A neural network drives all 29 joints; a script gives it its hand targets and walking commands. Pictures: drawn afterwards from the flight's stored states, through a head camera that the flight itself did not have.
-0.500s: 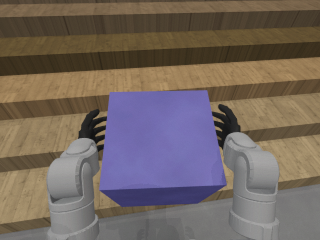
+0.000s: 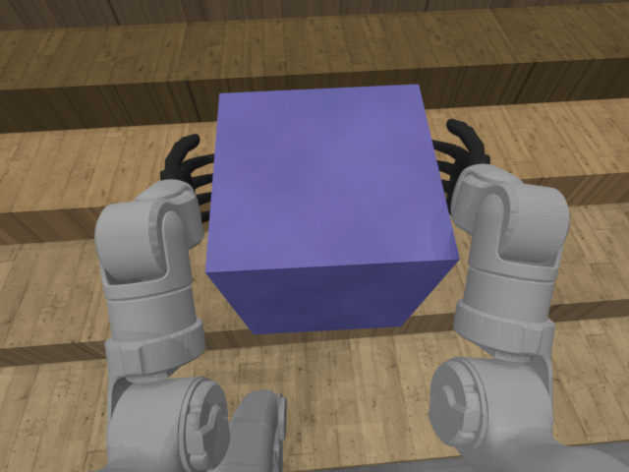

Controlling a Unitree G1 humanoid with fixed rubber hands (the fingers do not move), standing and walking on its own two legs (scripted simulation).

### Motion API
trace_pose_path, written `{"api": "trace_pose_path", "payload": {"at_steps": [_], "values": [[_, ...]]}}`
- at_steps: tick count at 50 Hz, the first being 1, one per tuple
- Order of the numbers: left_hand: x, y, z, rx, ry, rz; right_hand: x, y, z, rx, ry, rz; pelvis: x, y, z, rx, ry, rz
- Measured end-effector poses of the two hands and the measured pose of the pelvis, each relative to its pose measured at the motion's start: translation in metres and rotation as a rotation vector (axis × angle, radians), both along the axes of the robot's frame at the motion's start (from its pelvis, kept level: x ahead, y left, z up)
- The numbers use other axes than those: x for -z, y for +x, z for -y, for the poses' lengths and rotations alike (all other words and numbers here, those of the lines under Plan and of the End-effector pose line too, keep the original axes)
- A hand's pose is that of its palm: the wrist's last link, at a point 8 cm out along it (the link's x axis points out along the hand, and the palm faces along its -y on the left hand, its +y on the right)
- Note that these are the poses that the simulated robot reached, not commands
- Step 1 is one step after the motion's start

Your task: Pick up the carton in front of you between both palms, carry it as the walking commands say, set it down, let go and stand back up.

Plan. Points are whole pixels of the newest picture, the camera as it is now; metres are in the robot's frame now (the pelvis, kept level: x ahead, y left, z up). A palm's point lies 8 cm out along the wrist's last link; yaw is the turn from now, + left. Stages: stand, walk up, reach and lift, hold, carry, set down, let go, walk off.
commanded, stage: carry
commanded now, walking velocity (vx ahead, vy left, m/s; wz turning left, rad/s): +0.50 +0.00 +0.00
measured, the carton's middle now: (324, 227) +0.41 +0.02 +0.07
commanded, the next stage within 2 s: none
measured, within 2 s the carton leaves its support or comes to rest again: neither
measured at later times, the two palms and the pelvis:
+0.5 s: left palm out of the picture +0.77 +0.18 +0.28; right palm out of the picture +0.73 -0.11 +0.29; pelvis +0.38 +0.11 +0.16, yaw -3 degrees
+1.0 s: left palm out of the picture +1.04 +0.38 +0.50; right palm out of the picture +1.09 +0.09 +0.50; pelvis +0.69 +0.18 +0.30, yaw +2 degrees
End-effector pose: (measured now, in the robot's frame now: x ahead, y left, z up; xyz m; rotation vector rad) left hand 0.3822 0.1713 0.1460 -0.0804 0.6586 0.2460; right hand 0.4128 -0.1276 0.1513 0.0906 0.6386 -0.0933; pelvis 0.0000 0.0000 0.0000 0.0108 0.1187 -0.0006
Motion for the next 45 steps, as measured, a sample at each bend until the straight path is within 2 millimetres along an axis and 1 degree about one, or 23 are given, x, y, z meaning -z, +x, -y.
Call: {"api": "trace_pose_path", "payload": {"at_steps": [2,5,7,8,9,11,12,14,17,19,21,23,26,29,31,33,36,38,40,42,45], "values": [[0.002,0.028,-0.010,0.001,0.007,0.021,0.002,0.029,-0.010,0.001,0.006,0.021,0.006,0.037,-0.010,0.013,-0.006,-0.004],[0.008,0.077,-0.032,-0.004,0.022,0.026,0.010,0.080,-0.033,-0.027,0.010,0.030,0.011,0.091,-0.024,0.028,0.013,0.005],[0.015,0.113,-0.044,0.002,0.021,0.000,0.019,0.114,-0.045,-0.028,-0.001,0.006,0.008,0.128,-0.037,0.009,0.017,0.018],[0.018,0.134,-0.047,0.019,0.012,-0.016,0.022,0.128,-0.047,-0.013,-0.012,-0.010,0.005,0.147,-0.046,0.006,0.010,0.032],[0.019,0.156,-0.045,0.058,-0.016,-0.024,0.022,0.140,-0.046,0.011,-0.023,-0.022,0.000,0.165,-0.053,-0.001,0.011,0.044],[0.016,0.197,-0.038,0.117,-0.027,-0.044,0.020,0.161,-0.039,0.064,-0.051,-0.043,-0.017,0.189,-0.066,-0.010,0.015,0.051],[0.012,0.213,-0.034,0.141,-0.028,-0.059,0.017,0.169,-0.035,0.086,-0.055,-0.059,-0.029,0.200,-0.071,-0.011,0.022,0.056],[0.000,0.239,-0.026,0.176,-0.029,-0.096,0.007,0.182,-0.028,0.130,-0.041,-0.096,-0.059,0.223,-0.081,-0.006,0.028,0.056],[-0.030,0.276,-0.017,0.216,-0.024,-0.122,-0.021,0.205,-0.020,0.199,0.000,-0.122,-0.102,0.261,-0.097,0.013,0.006,0.044],[-0.057,0.304,-0.013,0.242,-0.018,-0.106,-0.048,0.226,-0.017,0.233,0.013,-0.106,-0.126,0.289,-0.106,0.030,-0.014,0.042],[-0.084,0.333,-0.010,0.264,-0.018,-0.073,-0.078,0.252,-0.015,0.252,0.008,-0.073,-0.145,0.318,-0.111,0.041,-0.036,0.036],[-0.110,0.363,-0.010,0.279,-0.020,-0.028,-0.111,0.283,-0.015,0.252,-0.015,-0.029,-0.156,0.347,-0.113,0.047,-0.053,0.029],[-0.144,0.406,-0.016,0.286,-0.015,0.046,-0.158,0.331,-0.021,0.229,-0.066,0.041,-0.162,0.392,-0.113,0.038,-0.080,0.029],[-0.170,0.446,-0.030,0.264,-0.017,0.083,-0.193,0.380,-0.034,0.181,-0.115,0.076,-0.165,0.439,-0.110,0.038,-0.102,0.032],[-0.183,0.467,-0.046,0.232,-0.009,0.064,-0.209,0.414,-0.048,0.136,-0.127,0.060,-0.174,0.471,-0.108,0.045,-0.101,0.035],[-0.198,0.484,-0.067,0.186,0.016,0.023,-0.222,0.451,-0.068,0.072,-0.117,0.025,-0.189,0.500,-0.108,0.030,-0.118,0.054],[-0.222,0.498,-0.110,0.084,0.034,-0.017,-0.246,0.500,-0.113,-0.051,-0.132,-0.005,-0.215,0.526,-0.107,0.011,-0.136,0.079],[-0.241,0.506,-0.137,0.027,0.026,-0.035,-0.267,0.527,-0.143,-0.109,-0.132,-0.017,-0.236,0.545,-0.107,0.005,-0.122,0.093],[-0.264,0.520,-0.159,-0.017,0.021,-0.047,-0.288,0.552,-0.167,-0.147,-0.128,-0.026,-0.256,0.565,-0.109,-0.012,-0.096,0.102],[-0.290,0.541,-0.174,-0.042,0.027,-0.049,-0.308,0.578,-0.182,-0.167,-0.115,-0.025,-0.272,0.586,-0.115,-0.034,-0.069,0.100],[-0.327,0.581,-0.189,-0.053,0.059,-0.046,-0.331,0.618,-0.196,-0.171,-0.078,-0.021,-0.287,0.621,-0.134,-0.053,-0.047,0.077]]}}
